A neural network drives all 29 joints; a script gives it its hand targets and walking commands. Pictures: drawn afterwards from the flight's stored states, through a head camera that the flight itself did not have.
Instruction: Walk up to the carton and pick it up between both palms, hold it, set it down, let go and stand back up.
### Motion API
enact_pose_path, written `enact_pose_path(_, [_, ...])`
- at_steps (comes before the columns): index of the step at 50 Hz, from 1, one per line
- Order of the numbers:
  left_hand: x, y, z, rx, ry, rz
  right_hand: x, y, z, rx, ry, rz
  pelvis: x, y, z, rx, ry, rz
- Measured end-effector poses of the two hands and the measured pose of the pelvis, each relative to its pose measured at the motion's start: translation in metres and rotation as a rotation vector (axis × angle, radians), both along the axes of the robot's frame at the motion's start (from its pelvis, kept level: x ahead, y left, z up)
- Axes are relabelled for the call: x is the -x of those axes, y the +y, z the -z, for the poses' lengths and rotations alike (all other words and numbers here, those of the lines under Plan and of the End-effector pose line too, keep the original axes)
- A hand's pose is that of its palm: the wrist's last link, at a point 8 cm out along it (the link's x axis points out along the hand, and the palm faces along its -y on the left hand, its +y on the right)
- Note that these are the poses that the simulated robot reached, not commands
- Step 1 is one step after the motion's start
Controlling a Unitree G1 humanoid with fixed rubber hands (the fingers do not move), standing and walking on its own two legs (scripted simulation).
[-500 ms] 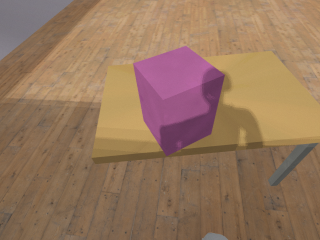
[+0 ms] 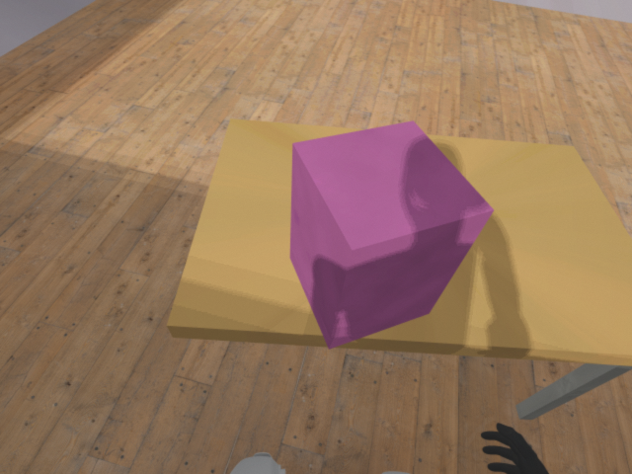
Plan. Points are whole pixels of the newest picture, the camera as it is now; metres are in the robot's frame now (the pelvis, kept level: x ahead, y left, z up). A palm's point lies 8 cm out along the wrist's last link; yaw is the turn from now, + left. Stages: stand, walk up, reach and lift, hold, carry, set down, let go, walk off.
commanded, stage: walk up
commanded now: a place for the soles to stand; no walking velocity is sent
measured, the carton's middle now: (369, 239) +0.48 -0.06 -0.03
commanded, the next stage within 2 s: none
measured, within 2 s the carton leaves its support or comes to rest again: neither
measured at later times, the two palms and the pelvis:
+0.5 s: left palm out of the picture +0.11 +0.22 -0.09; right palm out of the picture +0.10 -0.29 -0.09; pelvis +0.02 -0.03 +0.01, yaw -2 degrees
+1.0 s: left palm out of the picture +0.10 +0.22 -0.09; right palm out of the picture +0.12 -0.29 -0.08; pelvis +0.03 -0.03 +0.02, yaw -3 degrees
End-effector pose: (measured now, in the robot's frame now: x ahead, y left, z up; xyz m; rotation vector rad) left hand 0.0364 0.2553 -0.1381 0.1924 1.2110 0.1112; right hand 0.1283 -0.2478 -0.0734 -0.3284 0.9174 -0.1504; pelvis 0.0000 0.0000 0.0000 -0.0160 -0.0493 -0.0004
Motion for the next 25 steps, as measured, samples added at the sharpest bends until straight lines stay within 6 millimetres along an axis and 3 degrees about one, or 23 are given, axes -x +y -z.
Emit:
enact_pose_path(6, [-0.028,-0.003,-0.012,-0.041,-0.069,0.032,0.011,-0.019,0.009,-0.020,0.007,0.050,-0.002,-0.011,0.002,-0.014,0.005,0.019])
enact_pose_path(15, [-0.025,-0.012,-0.038,-0.081,-0.077,-0.010,0.028,-0.042,0.025,-0.088,0.070,0.090,-0.014,-0.026,-0.007,-0.007,0.008,0.038])
enact_pose_path(25, [-0.071,-0.037,-0.044,-0.030,-0.147,0.065,0.032,-0.046,0.020,-0.082,0.116,0.088,-0.022,-0.034,-0.014,-0.015,0.023,0.043])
